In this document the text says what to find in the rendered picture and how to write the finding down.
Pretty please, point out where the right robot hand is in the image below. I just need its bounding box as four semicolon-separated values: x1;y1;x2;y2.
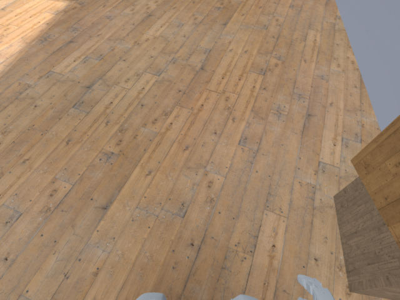
297;274;335;300

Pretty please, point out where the cupboard door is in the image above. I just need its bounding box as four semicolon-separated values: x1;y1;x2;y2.
351;115;400;248

